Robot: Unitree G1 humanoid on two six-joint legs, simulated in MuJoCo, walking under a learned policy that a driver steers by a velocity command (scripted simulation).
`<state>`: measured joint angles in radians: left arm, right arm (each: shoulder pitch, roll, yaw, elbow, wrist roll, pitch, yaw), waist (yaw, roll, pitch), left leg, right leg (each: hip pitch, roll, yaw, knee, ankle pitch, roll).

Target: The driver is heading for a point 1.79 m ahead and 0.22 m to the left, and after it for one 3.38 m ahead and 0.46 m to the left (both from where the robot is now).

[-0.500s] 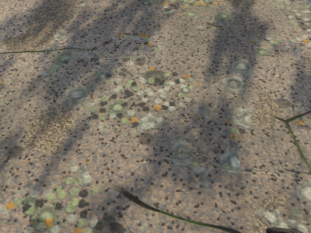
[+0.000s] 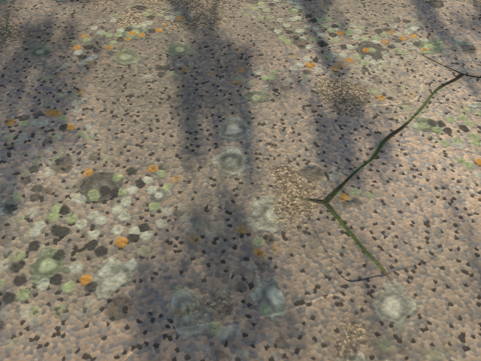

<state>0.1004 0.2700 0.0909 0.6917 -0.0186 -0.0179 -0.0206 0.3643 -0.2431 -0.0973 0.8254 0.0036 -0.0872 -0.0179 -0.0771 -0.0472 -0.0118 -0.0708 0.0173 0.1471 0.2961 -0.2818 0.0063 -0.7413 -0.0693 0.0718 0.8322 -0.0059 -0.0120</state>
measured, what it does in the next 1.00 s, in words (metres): walks ahead: right foot, then left foot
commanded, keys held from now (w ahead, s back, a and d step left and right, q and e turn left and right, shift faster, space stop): w+e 0.14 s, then w+q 0.86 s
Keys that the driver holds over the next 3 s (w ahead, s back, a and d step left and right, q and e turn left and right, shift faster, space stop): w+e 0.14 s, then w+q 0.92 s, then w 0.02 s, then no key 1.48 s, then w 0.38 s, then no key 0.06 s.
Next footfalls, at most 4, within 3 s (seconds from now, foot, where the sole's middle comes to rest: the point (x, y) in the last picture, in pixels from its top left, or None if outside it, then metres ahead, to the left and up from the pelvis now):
0.16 right None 0.24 -0.15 -0.78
0.70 left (204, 330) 0.57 0.06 -0.78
1.18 right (241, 236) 0.88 -0.07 -0.78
1.52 left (167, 264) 0.79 0.17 -0.78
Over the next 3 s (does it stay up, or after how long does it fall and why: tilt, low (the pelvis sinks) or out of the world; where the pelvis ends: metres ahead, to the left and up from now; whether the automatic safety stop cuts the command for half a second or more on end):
stays up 0.88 0.05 0.00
